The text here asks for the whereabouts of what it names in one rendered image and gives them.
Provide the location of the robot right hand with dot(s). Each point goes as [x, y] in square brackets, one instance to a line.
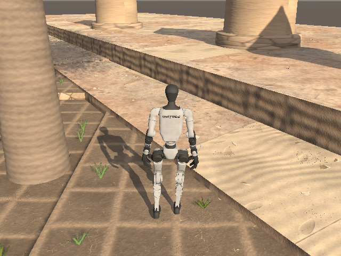
[194, 163]

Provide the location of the robot left thigh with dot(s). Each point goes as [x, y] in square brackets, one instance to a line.
[157, 156]

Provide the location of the robot left forearm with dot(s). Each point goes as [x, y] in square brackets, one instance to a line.
[147, 144]

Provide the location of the robot left hand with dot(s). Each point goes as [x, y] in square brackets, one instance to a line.
[145, 159]

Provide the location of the robot left shin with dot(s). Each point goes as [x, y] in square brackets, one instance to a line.
[156, 192]

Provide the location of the robot right forearm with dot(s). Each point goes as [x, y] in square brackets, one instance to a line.
[193, 145]

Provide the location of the robot left upper arm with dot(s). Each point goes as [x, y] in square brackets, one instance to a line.
[152, 121]

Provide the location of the robot right upper arm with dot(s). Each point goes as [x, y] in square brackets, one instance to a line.
[189, 122]

